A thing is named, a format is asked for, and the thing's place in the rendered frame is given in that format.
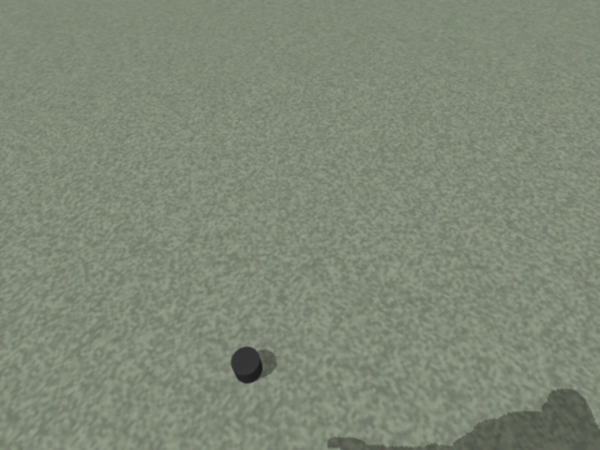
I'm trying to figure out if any tin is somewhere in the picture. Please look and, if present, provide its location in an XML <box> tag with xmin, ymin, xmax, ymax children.
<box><xmin>231</xmin><ymin>347</ymin><xmax>263</xmax><ymax>383</ymax></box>

